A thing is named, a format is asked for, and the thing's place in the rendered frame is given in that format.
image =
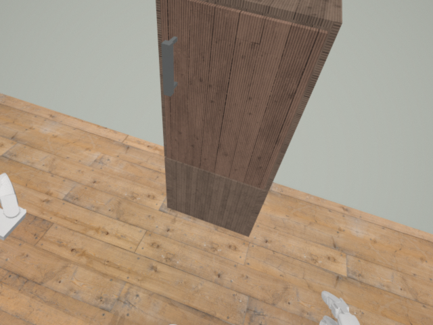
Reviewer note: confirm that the robot left hand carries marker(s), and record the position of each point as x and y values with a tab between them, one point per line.
11	215

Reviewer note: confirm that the handle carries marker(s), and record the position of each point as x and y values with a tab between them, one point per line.
168	66

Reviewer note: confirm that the robot right hand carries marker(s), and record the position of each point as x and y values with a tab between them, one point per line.
340	310

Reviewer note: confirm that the cupboard door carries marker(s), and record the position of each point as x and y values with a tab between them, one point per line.
240	78

